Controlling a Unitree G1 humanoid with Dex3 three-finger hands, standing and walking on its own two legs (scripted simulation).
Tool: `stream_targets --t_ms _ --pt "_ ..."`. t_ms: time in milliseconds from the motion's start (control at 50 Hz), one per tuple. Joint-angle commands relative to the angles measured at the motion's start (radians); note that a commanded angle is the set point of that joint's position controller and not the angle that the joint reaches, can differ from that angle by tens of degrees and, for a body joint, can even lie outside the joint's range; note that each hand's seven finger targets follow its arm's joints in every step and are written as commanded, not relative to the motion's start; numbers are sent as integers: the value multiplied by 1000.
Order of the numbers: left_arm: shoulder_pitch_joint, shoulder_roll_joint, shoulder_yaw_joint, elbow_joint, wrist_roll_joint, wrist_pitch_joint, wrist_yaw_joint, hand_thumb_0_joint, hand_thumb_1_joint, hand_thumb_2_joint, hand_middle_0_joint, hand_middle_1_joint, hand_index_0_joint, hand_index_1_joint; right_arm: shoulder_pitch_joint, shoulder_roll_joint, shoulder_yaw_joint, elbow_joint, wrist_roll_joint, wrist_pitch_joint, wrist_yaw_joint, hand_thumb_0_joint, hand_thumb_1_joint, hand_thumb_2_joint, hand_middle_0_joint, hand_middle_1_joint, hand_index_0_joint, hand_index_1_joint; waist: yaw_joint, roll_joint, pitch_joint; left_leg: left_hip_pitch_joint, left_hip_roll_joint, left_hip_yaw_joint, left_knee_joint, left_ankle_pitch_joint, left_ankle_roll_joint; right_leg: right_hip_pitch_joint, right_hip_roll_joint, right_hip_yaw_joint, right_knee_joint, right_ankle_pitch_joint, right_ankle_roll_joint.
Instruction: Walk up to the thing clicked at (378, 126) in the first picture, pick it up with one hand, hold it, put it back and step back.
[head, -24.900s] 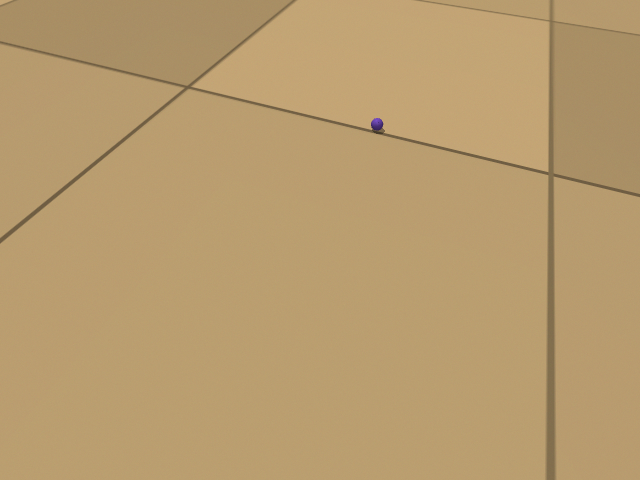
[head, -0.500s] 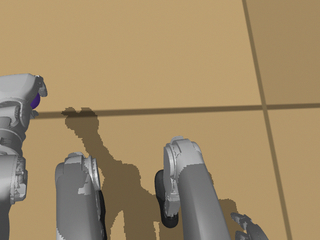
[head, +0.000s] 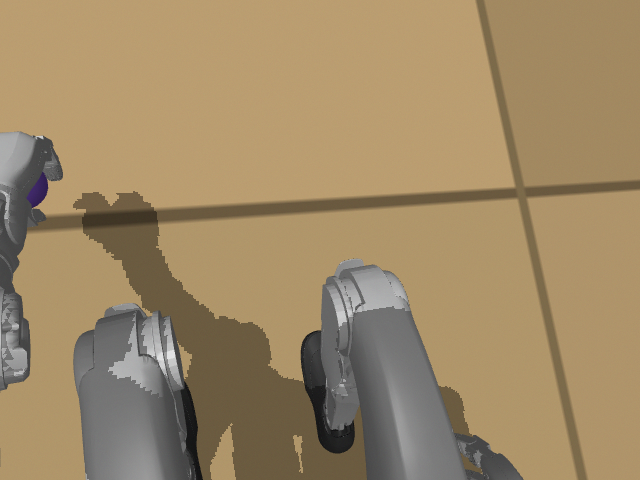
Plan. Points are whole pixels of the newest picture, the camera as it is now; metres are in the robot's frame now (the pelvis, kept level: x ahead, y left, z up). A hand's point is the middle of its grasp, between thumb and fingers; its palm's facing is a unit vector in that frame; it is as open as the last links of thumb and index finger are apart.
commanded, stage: lower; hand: left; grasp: from above
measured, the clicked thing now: (15, 184) +0.49 +0.28 -0.19
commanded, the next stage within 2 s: rest in 0.38 s
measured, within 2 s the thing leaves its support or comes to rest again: rests again in 1.68 s
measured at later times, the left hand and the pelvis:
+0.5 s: hand (38, 202) +0.48 +0.27 -0.23, palm faces -0.47 -0.07 -0.88, open 7.5 cm; pelvis +0.00 +0.00 -0.03, yaw -2 degrees
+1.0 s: hand (56, 205) +0.48 +0.26 -0.27, palm faces -0.47 -0.08 -0.88, open 7.5 cm; pelvis +0.01 +0.00 -0.04, yaw -4 degrees
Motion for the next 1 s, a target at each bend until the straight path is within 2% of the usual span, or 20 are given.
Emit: stream_targets --t_ms 0,60,80,100,120,160,240,400,460,480,520,640,680,740,820,860,900,920,940,980 --pt "-351 252 19 -147 -10 3 52 0 661 661 -900 -860 -994 -764 242 -257 -75 -1 3 -2 -5 0 -909 -900 200 300 200 300 -12 303 -690 514 -22 93 -235 207 34 373 36 -85 -223 219 -60" --pt "-347 282 30 -172 -12 1 53 0 633 662 -918 -830 -995 -751 233 -259 -76 -4 7 0 -4 0 -911 -901 200 300 200 300 12 346 -737 534 -22 89 -239 230 29 381 38 -87 -200 236 -66" --pt "-313 241 12 -121 -10 6 50 0 630 679 -921 -841 -996 -765 240 -256 -71 -6 5 0 0 0 -913 -901 200 300 200 300 -8 325 -688 516 -21 89 -232 226 29 373 37 -89 -204 235 -63" --pt "-364 241 10 -136 -11 2 52 0 644 669 -915 -841 -996 -759 239 -262 -70 -2 3 0 0 0 -910 -900 200 300 200 300 -24 309 -676 504 -21 82 -230 214 30 347 37 -94 -202 226 -63" --pt "-392 255 8 -148 -15 -6 54 0 649 651 -920 -831 -1001 -748 225 -263 -68 2 6 0 -2 0 -909 -900 200 300 200 300 -14 325 -682 492 -21 81 -229 205 30 338 41 -95 -192 218 -67" --pt "-348 237 1 -86 -10 -10 55 0 626 650 -913 -832 -992 -751 230 -259 -59 -1 -2 -3 3 0 -912 -901 200 300 200 300 -28 300 -650 472 -22 80 -212 207 32 352 43 -99 -188 221 -63" --pt "-380 298 26 -116 1 -27 73 0 645 674 -928 -830 -1002 -755 227 -270 -50 -1 -8 -9 7 0 -909 -900 200 300 200 300 -20 328 -691 477 -22 83 -182 235 34 369 44 -100 -166 253 -60" --pt "-384 302 41 -78 30 -30 120 0 681 608 -919 -831 -1013 -734 219 -286 -45 -2 -29 -21 17 0 -908 -899 200 300 200 300 -40 402 -652 518 -18 66 -174 220 19 279 44 -125 -122 231 -67" --pt "-379 323 51 -68 31 -26 135 0 678 578 -908 -824 -1008 -721 216 -291 -41 -4 -33 -24 20 0 -907 -898 200 300 200 300 -41 401 -668 498 -19 65 -168 220 21 293 46 -128 -115 235 -65" --pt "-365 288 28 -23 30 -21 134 0 671 609 -890 -826 -996 -718 210 -281 -33 2 -38 -29 26 0 -900 -893 200 300 200 300 -53 384 -620 476 -18 70 -153 203 24 278 49 -127 -111 225 -66" --pt "-402 332 48 -56 24 -26 142 0 639 631 -871 -834 -972 -731 220 -291 -27 2 -44 -34 30 0 -899 -894 200 300 200 300 -61 360 -651 447 -17 71 -128 210 34 324 53 -123 -123 241 -58" --pt "-353 355 56 -28 13 -26 153 0 651 634 -871 -853 -978 -743 209 -295 -8 -1 -44 -46 42 0 -900 -894 200 300 200 300 -49 379 -667 456 -10 61 -115 259 28 356 59 -131 -97 282 -58" --pt "-388 344 43 -8 16 -32 155 0 677 633 -873 -879 -989 -760 213 -303 3 6 -56 -54 51 0 -901 -894 200 300 200 300 -83 356 -629 428 -9 56 -100 237 32 348 63 -139 -97 269 -56" --pt "-342 403 79 -14 20 -37 173 0 691 649 -903 -858 -1008 -750 202 -315 6 -4 -56 -55 50 0 -901 -895 200 300 200 300 -51 392 -653 435 -11 58 -102 253 28 368 62 -140 -94 276 -58" --pt "-389 350 37 34 25 -39 182 0 710 635 -910 -852 -1020 -740 196 -317 23 5 -65 -64 61 0 -901 -895 200 300 200 300 -104 386 -575 429 -8 45 -92 231 27 316 66 -155 -82 267 -59" --pt "-383 377 40 46 25 -40 190 0 690 651 -909 -851 -1011 -746 189 -326 31 7 -69 -73 66 0 -902 -896 200 300 200 300 -100 367 -576 423 -6 42 -78 214 32 325 71 -156 -89 259 -55" --pt "-331 437 81 5 27 -42 208 0 684 626 -896 -843 -1004 -732 189 -336 33 -7 -67 -76 66 0 -901 -895 200 300 200 300 -57 427 -611 459 -8 41 -105 259 20 358 66 -160 -79 284 -62" --pt "-317 407 62 49 33 -35 208 0 686 628 -900 -845 -1007 -735 176 -330 33 -1 -68 -78 68 0 -903 -896 200 300 200 300 -69 426 -600 474 -4 40 -96 262 17 330 69 -164 -68 284 -63" --pt "-360 387 49 45 41 -36 208 0 688 638 -898 -843 -1004 -734 186 -332 37 -2 -78 -81 75 0 -901 -895 200 300 200 300 -107 428 -587 469 -1 40 -83 264 19 333 71 -166 -70 293 -58" --pt "-395 384 43 45 26 -39 209 0 686 649 -892 -861 -1000 -751 183 -343 40 -1 -76 -88 81 0 -901 -895 200 300 200 300 -120 405 -567 443 -2 31 -80 239 25 324 70 -171 -74 283 -56"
